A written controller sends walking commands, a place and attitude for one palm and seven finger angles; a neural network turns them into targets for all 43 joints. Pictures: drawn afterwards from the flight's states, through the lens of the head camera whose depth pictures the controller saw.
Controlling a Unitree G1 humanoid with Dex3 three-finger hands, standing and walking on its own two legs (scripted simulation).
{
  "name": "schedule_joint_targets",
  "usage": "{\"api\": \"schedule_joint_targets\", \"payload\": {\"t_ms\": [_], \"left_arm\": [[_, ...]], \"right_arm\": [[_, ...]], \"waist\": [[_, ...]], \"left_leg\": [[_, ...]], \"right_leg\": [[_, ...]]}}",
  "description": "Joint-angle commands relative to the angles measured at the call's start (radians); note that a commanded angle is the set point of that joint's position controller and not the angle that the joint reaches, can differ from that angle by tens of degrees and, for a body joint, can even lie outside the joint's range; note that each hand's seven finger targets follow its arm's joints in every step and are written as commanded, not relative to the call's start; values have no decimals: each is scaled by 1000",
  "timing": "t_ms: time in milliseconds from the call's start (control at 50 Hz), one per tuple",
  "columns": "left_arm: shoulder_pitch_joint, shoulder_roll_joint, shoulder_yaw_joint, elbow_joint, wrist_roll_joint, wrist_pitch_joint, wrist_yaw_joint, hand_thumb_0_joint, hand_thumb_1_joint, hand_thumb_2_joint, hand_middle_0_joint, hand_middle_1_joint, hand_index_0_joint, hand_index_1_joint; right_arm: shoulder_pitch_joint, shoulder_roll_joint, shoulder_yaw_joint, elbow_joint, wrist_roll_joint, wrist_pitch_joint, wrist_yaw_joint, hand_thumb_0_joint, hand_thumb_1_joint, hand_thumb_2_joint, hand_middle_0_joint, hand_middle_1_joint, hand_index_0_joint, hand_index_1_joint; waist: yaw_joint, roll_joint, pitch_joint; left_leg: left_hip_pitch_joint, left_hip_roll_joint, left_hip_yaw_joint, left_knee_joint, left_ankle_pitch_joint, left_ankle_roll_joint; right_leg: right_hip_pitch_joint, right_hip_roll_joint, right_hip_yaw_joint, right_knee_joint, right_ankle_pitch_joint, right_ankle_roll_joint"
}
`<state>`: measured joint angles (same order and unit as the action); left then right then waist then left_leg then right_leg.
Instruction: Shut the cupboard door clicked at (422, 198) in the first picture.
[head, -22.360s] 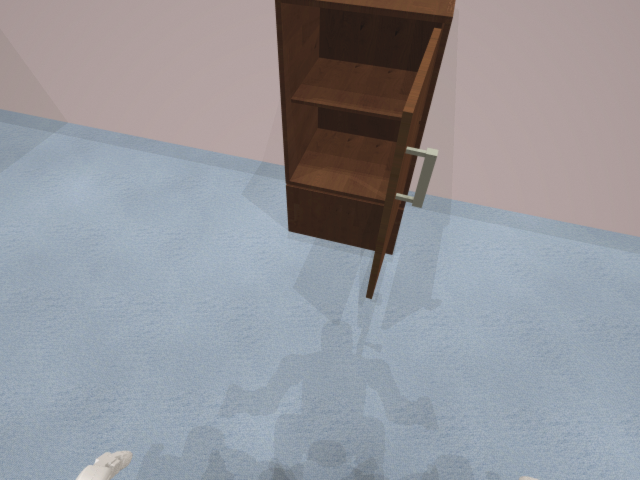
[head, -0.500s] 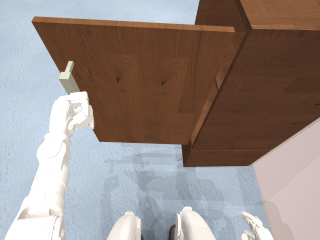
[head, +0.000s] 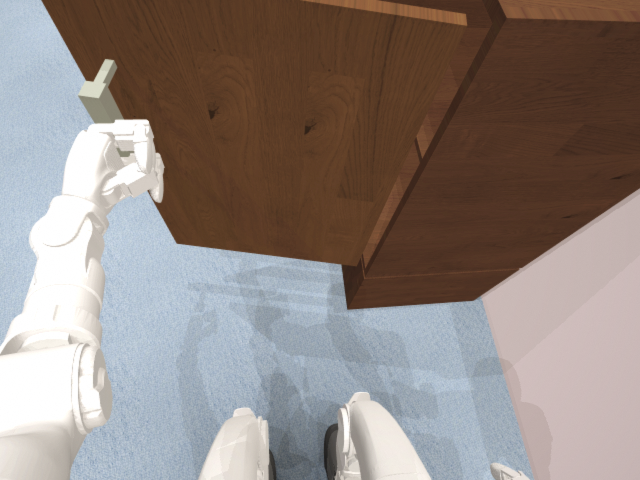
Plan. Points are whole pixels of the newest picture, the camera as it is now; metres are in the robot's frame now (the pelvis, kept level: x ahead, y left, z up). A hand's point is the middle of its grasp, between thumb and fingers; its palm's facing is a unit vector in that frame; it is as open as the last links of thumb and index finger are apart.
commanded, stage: push the door shut along its arc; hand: left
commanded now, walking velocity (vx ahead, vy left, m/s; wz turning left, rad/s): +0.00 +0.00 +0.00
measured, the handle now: (122, 122) +0.55 +0.22 +0.05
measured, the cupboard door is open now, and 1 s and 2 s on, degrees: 79 67 54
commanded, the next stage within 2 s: pull the fist back off the door in 1.18 s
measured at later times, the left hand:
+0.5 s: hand (186, 133) +0.53 +0.14 +0.05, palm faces -0.34 -0.94 -0.02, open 3.1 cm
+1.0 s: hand (215, 109) +0.57 +0.11 +0.06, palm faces -0.41 -0.91 -0.03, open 3.2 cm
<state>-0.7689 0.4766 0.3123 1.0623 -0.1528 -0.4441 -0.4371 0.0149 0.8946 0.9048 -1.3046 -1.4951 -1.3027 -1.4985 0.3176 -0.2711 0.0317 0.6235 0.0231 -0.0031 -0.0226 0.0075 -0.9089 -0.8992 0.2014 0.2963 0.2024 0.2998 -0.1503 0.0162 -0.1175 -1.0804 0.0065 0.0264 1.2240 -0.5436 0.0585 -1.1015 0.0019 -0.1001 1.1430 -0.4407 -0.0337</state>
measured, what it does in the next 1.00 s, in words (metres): stands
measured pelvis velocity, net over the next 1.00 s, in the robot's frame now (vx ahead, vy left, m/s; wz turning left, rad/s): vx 0.01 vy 0.00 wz -0.03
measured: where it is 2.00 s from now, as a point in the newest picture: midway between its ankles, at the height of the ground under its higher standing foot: outside the picture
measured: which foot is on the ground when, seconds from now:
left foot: down 0.00-1.00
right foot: down 0.00-1.00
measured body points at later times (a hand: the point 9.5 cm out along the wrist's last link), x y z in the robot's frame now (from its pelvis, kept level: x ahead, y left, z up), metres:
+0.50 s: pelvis +0.00 +0.02 -0.01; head +0.17 +0.05 +0.41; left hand +0.55 +0.20 +0.06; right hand +0.00 -0.25 -0.11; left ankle +0.02 +0.08 -0.63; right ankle +0.05 -0.11 -0.63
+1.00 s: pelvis +0.01 +0.00 -0.02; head +0.20 +0.03 +0.39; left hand +0.59 +0.16 +0.06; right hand -0.01 -0.27 -0.11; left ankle +0.02 +0.08 -0.63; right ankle +0.05 -0.11 -0.63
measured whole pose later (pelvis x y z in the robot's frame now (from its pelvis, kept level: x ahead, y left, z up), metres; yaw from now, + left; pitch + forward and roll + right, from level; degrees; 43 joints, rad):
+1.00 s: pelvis +0.01 +0.00 -0.02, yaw -1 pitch +30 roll -5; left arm -1.19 0.60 0.23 1.24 -0.06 -0.26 -0.50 0.02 0.94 0.96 -1.30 -1.50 -1.29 -1.50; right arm 0.37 -0.27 0.05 0.65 -0.02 -0.02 -0.02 0.00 -0.91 -0.90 0.20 0.30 0.20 0.30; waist -0.26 0.04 -0.11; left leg -1.25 0.02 0.01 1.31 -0.59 0.06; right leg -1.25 0.02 -0.12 1.20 -0.46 -0.03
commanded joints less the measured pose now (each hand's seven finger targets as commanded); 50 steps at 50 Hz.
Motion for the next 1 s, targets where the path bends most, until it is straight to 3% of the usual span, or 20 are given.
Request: {"api": "schedule_joint_targets", "payload": {"t_ms": [0, 60, 120, 160, 180, 200, 220, 340, 360, 420, 440, 480, 560, 620, 700, 760, 880, 900, 920, 980], "left_arm": [[-499, 224, 21, -167, -16, -36, -19, 0, 900, 900, -1300, -1500, -1300, -1500], [-498, 215, 15, -142, -13, -23, -33, 0, 900, 900, -1300, -1500, -1300, -1500], [-564, 183, -21, -136, -9, -13, -38, 0, 900, 900, -1300, -1500, -1300, -1500], [-621, 186, -30, -138, 2, -7, -35, 0, 900, 900, -1300, -1500, -1300, -1500], [-616, 218, -5, -119, 10, -3, -29, 0, 900, 900, -1300, -1500, -1300, -1500], [-649, 200, -28, -120, 14, -1, -27, 0, 900, 900, -1300, -1500, -1300, -1500], [-665, 211, -11, -126, 9, -3, -26, 0, 900, 900, -1300, -1500, -1300, -1500], [-709, 250, 8, -115, 35, 19, -21, 0, 900, 900, -1300, -1500, -1300, -1500], [-725, 215, -22, -121, 38, 23, -22, 0, 900, 900, -1300, -1500, -1300, -1500], [-724, 227, -8, -108, 40, 35, -24, 0, 900, 900, -1300, -1500, -1300, -1500], [-723, 261, 15, -108, 45, 40, -25, 0, 900, 900, -1300, -1500, -1300, -1500], [-736, 238, -3, -78, 50, 56, -24, 0, 900, 900, -1300, -1500, -1300, -1500], [-751, 278, 26, -80, 60, 66, -23, 0, 900, 900, -1300, -1500, -1300, -1500], [-751, 268, 18, -84, 54, 66, -35, 0, 900, 900, -1300, -1500, -1300, -1500], [-761, 278, 10, -34, 70, 91, -43, 0, 900, 900, -1300, -1500, -1300, -1500], [-838, 256, -22, -72, 70, 91, -51, 0, 900, 900, -1300, -1500, -1300, -1500], [-939, 218, -70, -41, 70, 115, -68, 0, 900, 900, -1300, -1500, -1300, -1500], [-947, 241, -58, -35, 73, 120, -68, 0, 900, 900, -1300, -1500, -1300, -1500], [-980, 219, -75, -53, 64, 118, -73, 0, 900, 900, -1300, -1500, -1300, -1500], [-999, 203, -96, -19, 74, 137, -75, 0, 900, 900, -1300, -1500, -1300, -1500]], "right_arm": [[132, -188, -61, -58, 2, -26, -17, 0, -900, -900, 200, 300, 200, 300], [149, -194, -63, -59, -2, -22, -11, 0, -900, -900, 200, 300, 200, 300], [164, -197, -62, -56, -3, -21, -10, 0, -900, -900, 200, 300, 200, 300], [169, -201, -63, -47, -8, -18, -9, 0, -900, -900, 200, 300, 200, 300], [177, -207, -64, -44, -9, -16, -9, 0, -900, -900, 200, 300, 200, 300], [181, -205, -62, -43, -9, -17, -8, 0, -900, -900, 200, 300, 200, 300], [189, -207, -62, -44, -11, -19, -9, 0, -900, -900, 200, 300, 200, 300], [218, -214, -60, -40, -21, -7, -3, 0, -900, -900, 200, 300, 200, 300], [216, -209, -62, -39, -23, -6, -1, 0, -900, -900, 200, 300, 200, 300], [228, -209, -63, -37, -24, -4, 1, 0, -900, -900, 200, 300, 200, 300], [234, -214, -61, -37, -26, 1, 1, 0, -900, -900, 200, 300, 200, 300], [241, -211, -61, -38, -26, 4, -1, 0, -900, -900, 200, 300, 200, 300], [252, -210, -58, -43, -30, 5, -1, 0, -900, -900, 200, 300, 200, 300], [254, -205, -57, -46, -30, 1, -1, 0, -900, -900, 200, 300, 200, 300], [259, -204, -54, -39, -31, 1, -3, 0, -900, -900, 200, 300, 200, 300], [259, -205, -57, -33, -32, -7, -5, 0, -900, -900, 200, 300, 200, 300], [273, -208, -57, 2, -36, -26, -16, 0, -900, -900, 200, 300, 200, 300], [279, -210, -55, 5, -36, -28, -18, 0, -900, -900, 200, 300, 200, 300], [276, -207, -55, 9, -35, -34, -20, 0, -900, -900, 200, 300, 200, 300], [273, -211, -54, 26, -40, -40, -21, 0, -900, -900, 200, 300, 200, 300]], "waist": [[-39, 114, -475], [-40, 129, -498], [-69, 140, -487], [-79, 148, -495], [-76, 140, -495], [-91, 152, -484], [-85, 180, -505], [-91, 202, -566], [-99, 213, -570], [-99, 232, -568], [-92, 216, -576], [-114, 176, -540], [-108, 197, -570], [-109, 205, -569], [-125, 157, -536], [-135, 218, -568], [-182, 199, -571], [-179, 202, -573], [-183, 252, -589], [-199, 239, -575]], "left_leg": [[272, 3, -107, -152, 294, -23], [323, 8, -125, -154, 334, -28], [358, 14, -147, -146, 364, -29], [368, 18, -158, -143, 352, -33], [361, 20, -160, -141, 343, -33], [365, 20, -166, -141, 346, -33], [393, 20, -177, -136, 388, -39], [463, 35, -205, -121, 501, -58], [470, 35, -206, -118, 501, -57], [494, 38, -214, -113, 556, -64], [485, 40, -213, -113, 548, -64], [448, 40, -208, -113, 520, -54], [438, 37, -196, -100, 549, -50], [430, 33, -182, -92, 555, -45], [342, 27, -156, -80, 485, -29], [396, 30, -165, -71, 521, -33], [386, 28, -163, -43, 494, -23], [372, 28, -163, -40, 492, -22], [401, 25, -161, -31, 522, -21], [390, 28, -163, -20, 500, -21]], "right_leg": [[221, 15, 90, -128, 158, -3], [180, 20, 73, -119, 161, -7], [108, 24, 57, -107, 158, -8], [84, 23, 55, -103, 145, -7], [79, 23, 55, -103, 137, -8], [60, 23, 52, -101, 136, -8], [42, 25, 44, -85, 147, -12], [7, 27, 36, -73, 174, -8], [2, 27, 36, -74, 176, -7], [-15, 31, 29, -69, 190, -10], [0, 32, 31, -71, 188, -8], [4, 33, 29, -75, 192, -5], [25, 37, 34, -69, 215, -7], [39, 40, 35, -69, 233, -10], [77, 44, 44, -75, 241, -6], [43, 44, 45, -71, 249, -8], [10, 48, 43, -72, 246, -8], [16, 48, 42, -67, 246, -10], [-5, 51, 42, -61, 255, -14], [-30, 51, 39, -63, 242, -13]]}}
